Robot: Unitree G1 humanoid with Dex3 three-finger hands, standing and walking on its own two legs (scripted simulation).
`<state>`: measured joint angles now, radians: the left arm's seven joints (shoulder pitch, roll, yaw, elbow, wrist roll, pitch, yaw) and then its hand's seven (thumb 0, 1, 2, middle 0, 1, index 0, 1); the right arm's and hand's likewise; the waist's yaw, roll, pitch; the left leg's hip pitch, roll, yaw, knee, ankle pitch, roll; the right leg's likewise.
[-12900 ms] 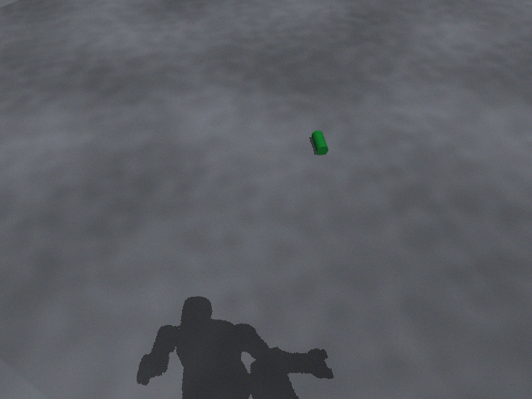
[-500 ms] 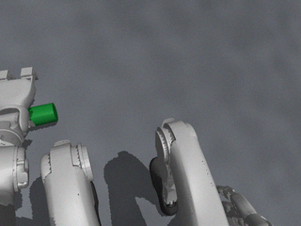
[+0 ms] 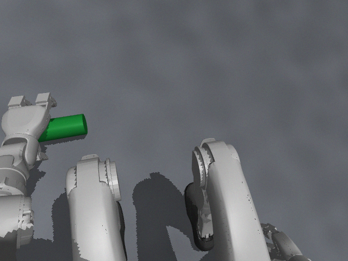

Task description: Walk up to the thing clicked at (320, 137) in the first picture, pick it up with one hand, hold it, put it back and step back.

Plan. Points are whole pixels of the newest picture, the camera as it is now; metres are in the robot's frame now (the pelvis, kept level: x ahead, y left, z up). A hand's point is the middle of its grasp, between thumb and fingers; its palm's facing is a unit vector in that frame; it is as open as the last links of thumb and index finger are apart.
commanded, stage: rest palm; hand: left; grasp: from above
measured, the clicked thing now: (61, 127) +0.43 +0.28 -0.29
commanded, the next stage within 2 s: close in 0.98 s
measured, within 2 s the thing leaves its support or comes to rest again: neither
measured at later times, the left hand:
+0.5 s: hand (52, 125) +0.43 +0.28 -0.23, palm faces -0.49 -0.12 -0.86, open 14.2 cm
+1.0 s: hand (55, 125) +0.43 +0.28 -0.26, palm faces -0.45 -0.14 -0.88, open 14.1 cm
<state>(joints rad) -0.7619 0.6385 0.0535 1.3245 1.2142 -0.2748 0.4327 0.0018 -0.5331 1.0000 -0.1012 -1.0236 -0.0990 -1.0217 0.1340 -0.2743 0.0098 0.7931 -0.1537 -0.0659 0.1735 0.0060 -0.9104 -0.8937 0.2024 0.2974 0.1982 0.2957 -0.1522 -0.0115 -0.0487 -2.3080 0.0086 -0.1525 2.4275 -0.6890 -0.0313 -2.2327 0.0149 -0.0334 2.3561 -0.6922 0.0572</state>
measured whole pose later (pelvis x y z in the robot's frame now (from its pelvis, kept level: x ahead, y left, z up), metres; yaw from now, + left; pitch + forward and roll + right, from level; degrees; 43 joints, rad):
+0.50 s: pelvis +0.00 +0.00 -0.02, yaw -2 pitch +31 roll -9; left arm -0.91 0.77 0.17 1.62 1.28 -0.24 0.55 0.00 -0.53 1.00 -0.09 -0.99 -0.08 -1.00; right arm 0.14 -0.29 0.12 0.79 -0.24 -0.13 0.21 0.00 -0.90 -0.90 0.20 0.30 0.20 0.30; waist -0.29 -0.05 0.04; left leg -2.35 0.01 -0.19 2.50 -0.70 -0.03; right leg -2.27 0.03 -0.06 2.40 -0.68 0.07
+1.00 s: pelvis +0.01 +0.01 -0.03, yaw -5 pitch +28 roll -11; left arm -0.92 0.83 0.19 1.73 1.30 -0.24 0.67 0.00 -0.50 0.99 -0.09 -0.97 -0.08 -0.97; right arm 0.07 -0.31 0.15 0.79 -0.30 -0.22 0.28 0.00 -0.90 -0.90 0.20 0.30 0.20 0.30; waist -0.31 -0.07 0.08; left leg -2.36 0.01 -0.24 2.58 -0.73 -0.03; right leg -2.26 0.05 -0.09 2.44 -0.70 0.08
